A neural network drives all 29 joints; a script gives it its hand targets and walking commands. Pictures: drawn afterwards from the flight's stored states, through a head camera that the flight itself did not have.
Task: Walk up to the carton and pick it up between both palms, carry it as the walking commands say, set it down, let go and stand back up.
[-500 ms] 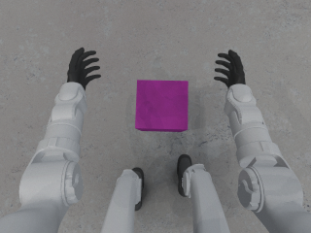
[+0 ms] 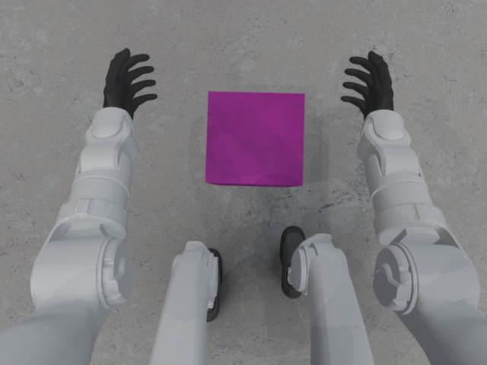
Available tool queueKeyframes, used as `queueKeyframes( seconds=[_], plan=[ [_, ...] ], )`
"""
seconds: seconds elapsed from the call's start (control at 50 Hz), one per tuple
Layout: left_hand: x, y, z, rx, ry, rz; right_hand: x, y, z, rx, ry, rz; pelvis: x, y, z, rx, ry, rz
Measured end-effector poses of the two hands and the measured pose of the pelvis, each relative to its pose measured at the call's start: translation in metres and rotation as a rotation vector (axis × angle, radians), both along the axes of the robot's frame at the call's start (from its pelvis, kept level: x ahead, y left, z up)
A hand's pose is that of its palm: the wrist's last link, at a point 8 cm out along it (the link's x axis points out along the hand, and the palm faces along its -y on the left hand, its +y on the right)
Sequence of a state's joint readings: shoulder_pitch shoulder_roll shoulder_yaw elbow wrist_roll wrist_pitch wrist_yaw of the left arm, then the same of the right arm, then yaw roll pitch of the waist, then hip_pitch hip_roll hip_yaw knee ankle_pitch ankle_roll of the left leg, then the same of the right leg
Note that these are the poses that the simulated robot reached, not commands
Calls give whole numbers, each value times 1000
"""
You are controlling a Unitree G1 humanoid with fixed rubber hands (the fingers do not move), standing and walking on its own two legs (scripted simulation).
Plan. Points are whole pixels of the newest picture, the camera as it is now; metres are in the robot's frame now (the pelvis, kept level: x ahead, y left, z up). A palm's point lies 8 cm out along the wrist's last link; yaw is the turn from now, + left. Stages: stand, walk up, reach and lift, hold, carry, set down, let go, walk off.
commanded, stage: reach and lift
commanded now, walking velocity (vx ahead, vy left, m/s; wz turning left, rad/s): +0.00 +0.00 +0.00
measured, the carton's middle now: (254, 146) +0.48 -0.02 -0.44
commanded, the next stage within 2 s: none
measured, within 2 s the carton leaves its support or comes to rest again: neither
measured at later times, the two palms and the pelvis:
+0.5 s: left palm (153, 130) +0.49 +0.19 -0.27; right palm (342, 131) +0.47 -0.19 -0.28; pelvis -0.03 +0.00 -0.13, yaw +0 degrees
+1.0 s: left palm (174, 143) +0.48 +0.17 -0.39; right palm (330, 134) +0.49 -0.20 -0.38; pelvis -0.04 +0.01 -0.20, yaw -1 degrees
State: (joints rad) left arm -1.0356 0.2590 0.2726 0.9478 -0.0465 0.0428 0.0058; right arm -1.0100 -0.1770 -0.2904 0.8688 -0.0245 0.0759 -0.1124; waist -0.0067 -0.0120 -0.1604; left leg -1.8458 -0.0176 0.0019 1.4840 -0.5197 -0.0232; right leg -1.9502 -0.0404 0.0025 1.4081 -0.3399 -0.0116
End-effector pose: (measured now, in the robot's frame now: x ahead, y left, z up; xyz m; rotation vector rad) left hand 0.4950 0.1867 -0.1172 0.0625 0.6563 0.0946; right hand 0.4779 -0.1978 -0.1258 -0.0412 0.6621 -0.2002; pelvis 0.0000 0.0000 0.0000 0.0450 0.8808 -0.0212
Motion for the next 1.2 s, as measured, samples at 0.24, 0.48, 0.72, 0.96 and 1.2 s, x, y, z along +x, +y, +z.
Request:
queueKeyframes(
  seconds=[0.24, 0.48, 0.72, 0.96, 1.2],
  plan=[
    [-5, -1, -78, 5, -12, 3, -2, -1, -76, 0, -8, 0, -20, 0, -72, -3, -21, 5],
    [-5, 0, -143, 15, 31, 16, -3, 3, -145, 1, 39, -2, -33, 4, -122, -8, -71, 4],
    [-12, -8, -222, -1, 74, 3, -4, 1, -220, -10, 86, 10, -37, 7, -165, -12, -105, 5],
    [-13, -13, -267, -15, 67, -13, 8, -3, -253, -10, 78, 3, -43, 7, -194, -14, -151, 4],
    [-10, -15, -257, -8, 66, -27, 6, 9, -250, 16, 82, -2, -43, 10, -194, -15, -160, 11]
  ],
)
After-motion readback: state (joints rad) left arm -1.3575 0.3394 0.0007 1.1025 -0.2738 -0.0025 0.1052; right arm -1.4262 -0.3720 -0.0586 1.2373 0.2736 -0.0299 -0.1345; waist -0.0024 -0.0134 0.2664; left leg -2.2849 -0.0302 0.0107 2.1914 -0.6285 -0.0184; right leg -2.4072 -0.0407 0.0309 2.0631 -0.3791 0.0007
